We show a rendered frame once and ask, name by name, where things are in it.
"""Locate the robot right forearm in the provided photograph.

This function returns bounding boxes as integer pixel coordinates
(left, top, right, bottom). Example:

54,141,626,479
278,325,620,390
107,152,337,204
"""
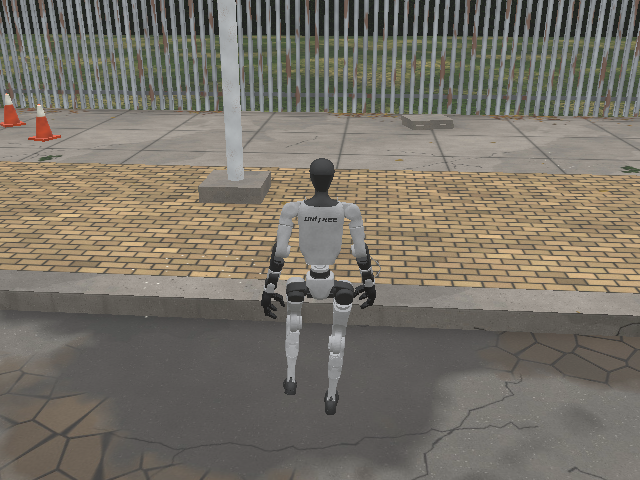
356,243,375,287

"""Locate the robot left forearm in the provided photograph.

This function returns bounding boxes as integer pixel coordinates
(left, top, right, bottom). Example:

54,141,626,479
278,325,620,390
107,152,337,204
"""
263,242,285,293

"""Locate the left robot shin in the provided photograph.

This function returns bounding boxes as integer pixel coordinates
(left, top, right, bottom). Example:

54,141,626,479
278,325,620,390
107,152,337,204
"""
285,315,300,383

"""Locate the left robot hand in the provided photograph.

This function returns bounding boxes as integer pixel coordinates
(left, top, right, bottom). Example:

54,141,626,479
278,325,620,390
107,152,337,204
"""
261,291,285,319

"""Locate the robot left upper arm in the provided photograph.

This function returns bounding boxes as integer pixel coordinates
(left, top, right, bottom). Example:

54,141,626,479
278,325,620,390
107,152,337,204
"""
275,201,301,258

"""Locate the robot right upper arm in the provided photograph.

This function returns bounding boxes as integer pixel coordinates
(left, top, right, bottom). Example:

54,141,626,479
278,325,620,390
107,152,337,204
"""
342,202,367,258

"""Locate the right robot thigh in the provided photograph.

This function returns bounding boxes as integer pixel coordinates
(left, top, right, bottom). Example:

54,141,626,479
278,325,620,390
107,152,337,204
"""
328,280,354,354

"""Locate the right robot hand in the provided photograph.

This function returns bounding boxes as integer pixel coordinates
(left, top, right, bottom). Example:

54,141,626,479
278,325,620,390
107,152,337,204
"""
354,283,376,309

